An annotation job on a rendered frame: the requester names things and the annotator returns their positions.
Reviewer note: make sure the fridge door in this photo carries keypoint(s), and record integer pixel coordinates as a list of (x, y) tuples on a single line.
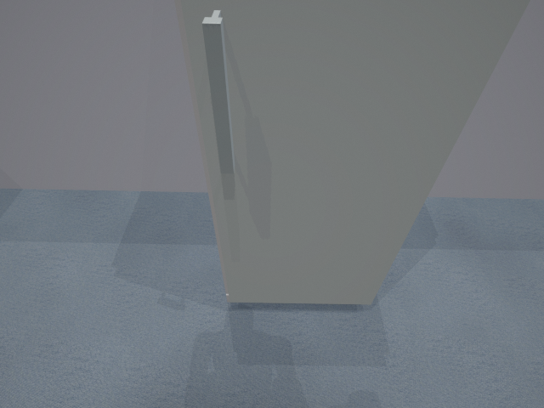
[(343, 114)]

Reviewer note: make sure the handle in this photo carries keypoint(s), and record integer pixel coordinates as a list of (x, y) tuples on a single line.
[(213, 32)]

